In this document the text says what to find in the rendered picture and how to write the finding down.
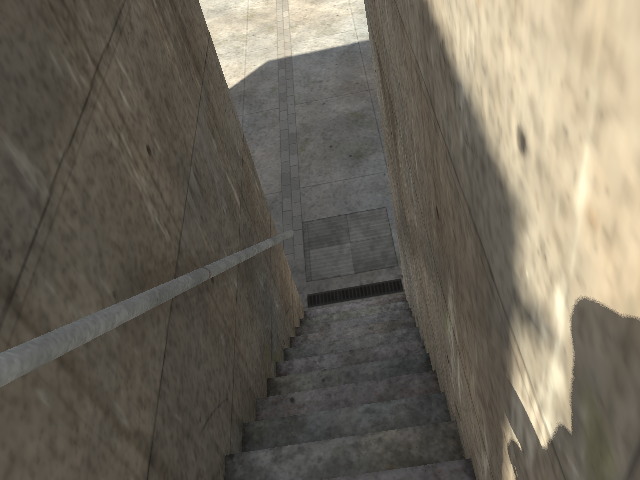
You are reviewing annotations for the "stairs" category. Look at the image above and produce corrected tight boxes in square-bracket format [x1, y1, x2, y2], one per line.
[224, 294, 476, 480]

